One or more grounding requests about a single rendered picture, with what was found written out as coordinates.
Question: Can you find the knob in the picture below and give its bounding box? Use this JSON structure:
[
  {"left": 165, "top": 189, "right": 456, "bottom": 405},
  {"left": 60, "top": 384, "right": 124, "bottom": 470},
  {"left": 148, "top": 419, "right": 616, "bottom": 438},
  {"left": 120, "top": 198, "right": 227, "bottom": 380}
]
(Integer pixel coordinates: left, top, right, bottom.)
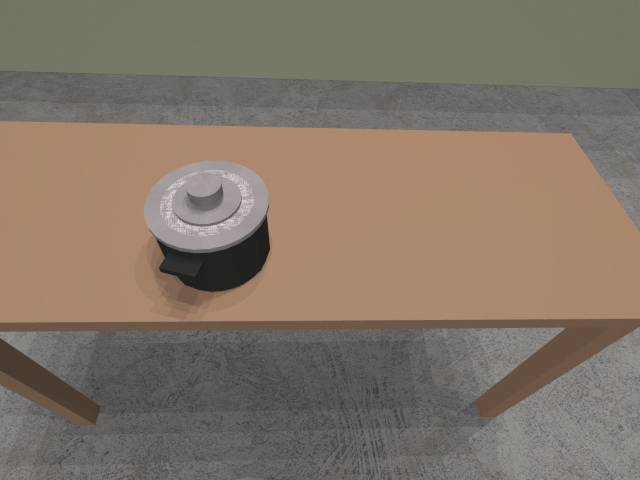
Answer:
[{"left": 185, "top": 173, "right": 223, "bottom": 207}]

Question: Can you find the table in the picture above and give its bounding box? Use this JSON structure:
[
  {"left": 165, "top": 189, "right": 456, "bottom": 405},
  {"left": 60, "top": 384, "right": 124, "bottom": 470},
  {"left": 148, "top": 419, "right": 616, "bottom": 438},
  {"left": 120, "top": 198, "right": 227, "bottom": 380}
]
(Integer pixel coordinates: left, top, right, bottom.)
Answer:
[{"left": 0, "top": 121, "right": 640, "bottom": 425}]

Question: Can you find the lid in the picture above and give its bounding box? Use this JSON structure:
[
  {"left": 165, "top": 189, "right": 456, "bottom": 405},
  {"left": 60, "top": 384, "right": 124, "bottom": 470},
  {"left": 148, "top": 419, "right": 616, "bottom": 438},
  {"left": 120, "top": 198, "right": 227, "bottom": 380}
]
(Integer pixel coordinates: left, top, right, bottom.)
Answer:
[{"left": 144, "top": 160, "right": 269, "bottom": 253}]

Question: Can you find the pot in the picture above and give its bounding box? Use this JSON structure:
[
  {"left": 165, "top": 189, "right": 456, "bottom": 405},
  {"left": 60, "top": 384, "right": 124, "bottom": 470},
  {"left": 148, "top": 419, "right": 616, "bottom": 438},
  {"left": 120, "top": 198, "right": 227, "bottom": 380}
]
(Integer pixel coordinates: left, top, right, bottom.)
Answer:
[{"left": 156, "top": 216, "right": 270, "bottom": 292}]

